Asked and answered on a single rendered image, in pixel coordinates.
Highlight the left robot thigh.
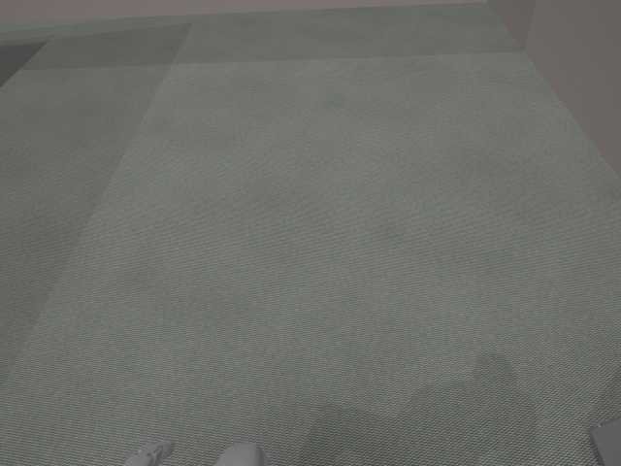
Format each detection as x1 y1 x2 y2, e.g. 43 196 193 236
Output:
214 443 270 466

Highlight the left robot hand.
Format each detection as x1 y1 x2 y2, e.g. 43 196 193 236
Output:
123 440 175 466

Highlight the fridge door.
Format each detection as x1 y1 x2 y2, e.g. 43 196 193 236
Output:
591 418 621 466

